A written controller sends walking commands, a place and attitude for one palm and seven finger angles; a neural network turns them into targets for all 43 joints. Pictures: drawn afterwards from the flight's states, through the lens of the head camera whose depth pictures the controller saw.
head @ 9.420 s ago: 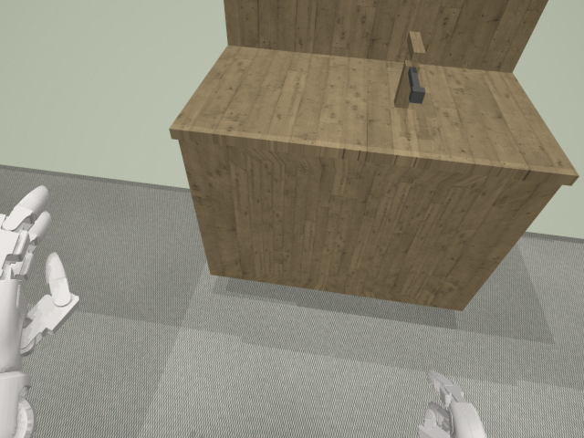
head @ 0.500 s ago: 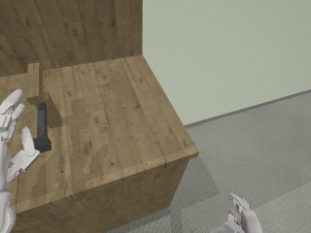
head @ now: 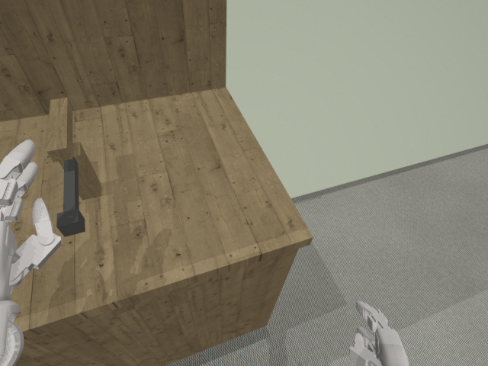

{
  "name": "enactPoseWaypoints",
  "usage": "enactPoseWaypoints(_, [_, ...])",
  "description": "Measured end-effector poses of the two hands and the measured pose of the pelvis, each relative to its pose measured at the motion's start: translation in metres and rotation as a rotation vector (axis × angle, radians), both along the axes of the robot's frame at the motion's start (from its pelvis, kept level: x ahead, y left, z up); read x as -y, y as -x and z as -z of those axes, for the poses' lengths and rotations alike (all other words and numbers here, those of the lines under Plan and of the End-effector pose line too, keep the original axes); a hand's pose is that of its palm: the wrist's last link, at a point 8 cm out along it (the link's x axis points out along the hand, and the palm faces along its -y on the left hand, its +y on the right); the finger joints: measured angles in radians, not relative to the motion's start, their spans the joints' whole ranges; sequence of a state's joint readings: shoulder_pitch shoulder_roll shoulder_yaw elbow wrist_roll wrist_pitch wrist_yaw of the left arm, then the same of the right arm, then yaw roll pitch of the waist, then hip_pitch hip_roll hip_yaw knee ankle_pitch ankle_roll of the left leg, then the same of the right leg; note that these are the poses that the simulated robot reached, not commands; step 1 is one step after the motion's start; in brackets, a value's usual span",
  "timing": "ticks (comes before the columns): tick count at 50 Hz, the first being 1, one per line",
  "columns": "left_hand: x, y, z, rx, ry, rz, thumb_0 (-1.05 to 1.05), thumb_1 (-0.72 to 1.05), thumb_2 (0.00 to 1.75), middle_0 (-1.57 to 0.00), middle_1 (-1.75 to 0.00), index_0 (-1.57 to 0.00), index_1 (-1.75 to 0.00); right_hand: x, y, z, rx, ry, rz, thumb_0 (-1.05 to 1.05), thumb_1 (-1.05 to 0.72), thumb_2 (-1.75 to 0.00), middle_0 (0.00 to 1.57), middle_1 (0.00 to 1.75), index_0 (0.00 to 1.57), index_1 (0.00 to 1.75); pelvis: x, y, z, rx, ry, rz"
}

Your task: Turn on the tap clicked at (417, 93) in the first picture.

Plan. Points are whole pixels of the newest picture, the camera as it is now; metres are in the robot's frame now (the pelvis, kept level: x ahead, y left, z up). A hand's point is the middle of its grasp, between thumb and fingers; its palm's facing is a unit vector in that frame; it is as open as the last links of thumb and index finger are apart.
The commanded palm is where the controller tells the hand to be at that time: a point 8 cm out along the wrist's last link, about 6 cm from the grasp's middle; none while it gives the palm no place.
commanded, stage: shuffle to correct the standing spot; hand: left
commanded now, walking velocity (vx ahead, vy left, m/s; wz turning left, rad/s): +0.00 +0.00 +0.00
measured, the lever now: (71, 222) +0.28 +0.29 +0.09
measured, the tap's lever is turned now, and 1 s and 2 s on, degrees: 0 0 0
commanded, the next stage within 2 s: come to a stop and stand still in 0.68 s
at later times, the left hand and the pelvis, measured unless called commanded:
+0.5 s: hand (85, 256) +0.20 +0.20 +0.17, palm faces +0.32 -0.83 -0.46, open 7.4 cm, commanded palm +0.14 +0.25 +0.17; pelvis -0.03 -0.03 -0.01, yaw +0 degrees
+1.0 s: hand (125, 337) +0.12 +0.13 +0.17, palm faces +0.27 -0.82 -0.51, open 7.4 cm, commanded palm +0.06 +0.20 +0.17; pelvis -0.10 -0.08 -0.03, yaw -1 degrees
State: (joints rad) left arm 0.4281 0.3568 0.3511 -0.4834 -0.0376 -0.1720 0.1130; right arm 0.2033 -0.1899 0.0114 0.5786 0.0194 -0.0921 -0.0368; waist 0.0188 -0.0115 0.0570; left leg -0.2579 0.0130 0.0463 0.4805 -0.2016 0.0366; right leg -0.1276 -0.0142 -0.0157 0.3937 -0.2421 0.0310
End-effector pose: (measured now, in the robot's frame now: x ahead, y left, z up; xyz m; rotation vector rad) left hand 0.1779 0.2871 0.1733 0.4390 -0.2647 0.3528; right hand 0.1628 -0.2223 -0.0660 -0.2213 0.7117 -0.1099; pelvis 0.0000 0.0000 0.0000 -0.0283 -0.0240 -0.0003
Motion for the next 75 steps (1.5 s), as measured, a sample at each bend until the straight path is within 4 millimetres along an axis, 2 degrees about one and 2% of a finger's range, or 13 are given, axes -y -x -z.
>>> enactPoseWaypoints(13, [0.003, -0.002, -0.002, 0.005, -0.009, 0.006, 0.02, 0.89, 0.90, -0.21, -0.31, -0.21, -0.30, -0.006, -0.002, 0.001, 0.001, -0.015, -0.018, 0.01, -0.90, -0.90, 0.20, 0.30, 0.20, 0.30, 0.003, 0.003, 0.000, -0.008, -0.006, 0.004])
enactPoseWaypoints(24, [0.039, 0.013, -0.010, -0.011, -0.094, 0.069, 0.02, 0.89, 0.90, -0.21, -0.31, -0.21, -0.30, 0.016, 0.009, 0.012, 0.000, -0.043, -0.044, 0.01, -0.90, -0.90, 0.20, 0.30, 0.20, 0.30, 0.030, 0.023, 0.005, -0.027, 0.013, 0.003])
enactPoseWaypoints(32, [0.055, 0.032, -0.018, 0.043, -0.135, 0.104, 0.02, 0.89, 0.90, -0.22, -0.31, -0.21, -0.30, 0.050, 0.037, 0.022, -0.049, 0.021, 0.021, 0.01, -0.90, -0.90, 0.20, 0.30, 0.20, 0.30, 0.040, 0.035, 0.012, -0.052, 0.002, -0.004])
enactPoseWaypoints(39, [0.051, 0.039, -0.009, 0.019, -0.172, 0.097, 0.02, 0.89, 0.90, -0.21, -0.31, -0.21, -0.30, 0.058, 0.067, 0.017, -0.071, 0.062, 0.020, 0.01, -0.90, -0.90, 0.20, 0.30, 0.20, 0.30, 0.052, 0.060, 0.006, -0.059, -0.013, 0.016])
enactPoseWaypoints(43, [0.072, 0.053, -0.008, 0.024, -0.137, 0.115, 0.02, 0.89, 0.90, -0.21, -0.31, -0.21, -0.30, 0.063, 0.086, 0.018, -0.056, 0.012, 0.004, 0.01, -0.90, -0.90, 0.20, 0.30, 0.20, 0.30, 0.064, 0.079, 0.006, -0.042, 0.013, 0.040])
enactPoseWaypoints(49, [0.112, 0.085, -0.017, 0.066, -0.196, 0.172, 0.02, 0.89, 0.90, -0.21, -0.31, -0.21, -0.30, 0.085, 0.111, 0.038, -0.008, -0.049, 0.042, 0.01, -0.90, -0.90, 0.21, 0.30, 0.20, 0.30, 0.078, 0.102, 0.026, 0.017, 0.043, 0.024])
enactPoseWaypoints(53, [0.105, 0.099, -0.018, 0.077, -0.175, 0.139, 0.01, 0.89, 0.90, -0.22, -0.31, -0.22, -0.31, 0.098, 0.137, 0.036, -0.049, -0.034, 0.114, 0.01, -0.90, -0.90, 0.20, 0.30, 0.20, 0.30, 0.079, 0.109, 0.025, 0.018, 0.002, 0.041])
enactPoseWaypoints(59, [0.075, 0.107, 0.014, 0.065, -0.089, 0.026, 0.01, 0.89, 0.90, -0.22, -0.31, -0.21, -0.31, 0.108, 0.168, 0.035, -0.047, 0.017, 0.168, 0.01, -0.90, -0.90, 0.20, 0.30, 0.20, 0.30, 0.079, 0.123, 0.032, 0.042, -0.054, 0.054])
enactPoseWaypoints(62, [0.079, 0.113, 0.017, 0.047, -0.036, -0.006, 0.02, 0.89, 0.90, -0.21, -0.31, -0.21, -0.30, 0.105, 0.180, 0.033, -0.052, 0.000, 0.141, 0.01, -0.90, -0.90, 0.20, 0.30, 0.19, 0.30, 0.083, 0.127, 0.026, 0.036, -0.045, 0.023])
enactPoseWaypoints(65, [0.094, 0.126, 0.004, 0.064, -0.042, 0.015, 0.02, 0.89, 0.90, -0.21, -0.31, -0.21, -0.30, 0.101, 0.185, 0.040, -0.078, -0.032, 0.087, 0.01, -0.90, -0.90, 0.20, 0.30, 0.19, 0.30, 0.085, 0.131, 0.024, 0.017, -0.025, -0.007])
enactPoseWaypoints(68, [0.105, 0.142, -0.008, 0.096, -0.130, 0.044, 0.02, 0.89, 0.90, -0.21, -0.31, -0.21, -0.30, 0.099, 0.183, 0.056, -0.089, -0.054, 0.042, 0.01, -0.90, -0.90, 0.20, 0.30, 0.19, 0.30, 0.087, 0.138, 0.033, 0.016, 0.002, -0.020])
enactPoseWaypoints(71, [0.099, 0.153, -0.012, 0.090, -0.150, 0.038, 0.02, 0.89, 0.90, -0.21, -0.31, -0.21, -0.30, 0.096, 0.182, 0.061, -0.126, -0.066, 0.030, 0.01, -0.90, -0.90, 0.20, 0.30, 0.20, 0.30, 0.087, 0.145, 0.031, 0.029, 0.027, -0.046])
enactPoseWaypoints(75, [0.081, 0.160, -0.002, 0.035, -0.105, -0.012, 0.01, 0.89, 0.90, -0.21, -0.31, -0.21, -0.30, 0.091, 0.179, 0.045, -0.130, -0.059, 0.023, 0.01, -0.90, -0.90, 0.20, 0.30, 0.20, 0.30, 0.085, 0.150, 0.020, 0.004, -0.009, -0.021])
